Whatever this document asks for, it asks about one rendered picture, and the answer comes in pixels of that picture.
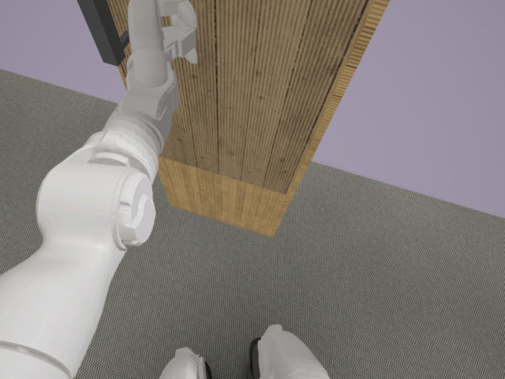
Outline cupboard door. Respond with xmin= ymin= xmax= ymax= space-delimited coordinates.
xmin=107 ymin=0 xmax=372 ymax=195

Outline robot left thigh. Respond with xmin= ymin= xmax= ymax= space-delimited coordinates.
xmin=159 ymin=354 xmax=207 ymax=379

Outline handle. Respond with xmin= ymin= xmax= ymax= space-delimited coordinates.
xmin=77 ymin=0 xmax=129 ymax=66

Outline right robot shin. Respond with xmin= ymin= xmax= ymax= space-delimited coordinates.
xmin=259 ymin=325 xmax=282 ymax=379

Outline left robot hand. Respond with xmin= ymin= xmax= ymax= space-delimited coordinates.
xmin=128 ymin=0 xmax=198 ymax=64

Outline robot left upper arm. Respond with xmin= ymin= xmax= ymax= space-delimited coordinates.
xmin=0 ymin=161 xmax=155 ymax=379

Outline left robot forearm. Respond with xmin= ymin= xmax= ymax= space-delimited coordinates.
xmin=36 ymin=48 xmax=179 ymax=230

